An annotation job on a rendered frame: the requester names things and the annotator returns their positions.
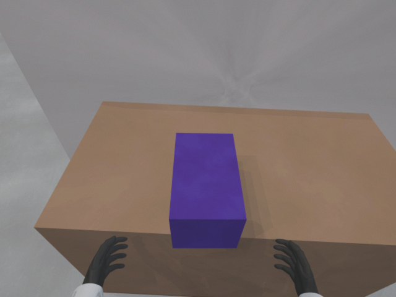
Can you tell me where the robot left forearm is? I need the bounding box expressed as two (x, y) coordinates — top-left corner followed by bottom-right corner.
(71, 283), (103, 297)

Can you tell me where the pedestal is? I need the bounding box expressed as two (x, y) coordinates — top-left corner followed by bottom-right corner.
(34, 101), (396, 297)

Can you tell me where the left robot hand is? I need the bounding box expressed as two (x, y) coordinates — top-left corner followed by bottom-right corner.
(83, 236), (128, 287)

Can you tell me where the right robot hand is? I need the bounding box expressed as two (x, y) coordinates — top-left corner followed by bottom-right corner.
(273, 239), (319, 297)

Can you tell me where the carton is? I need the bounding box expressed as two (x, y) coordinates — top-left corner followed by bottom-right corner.
(169, 133), (247, 248)

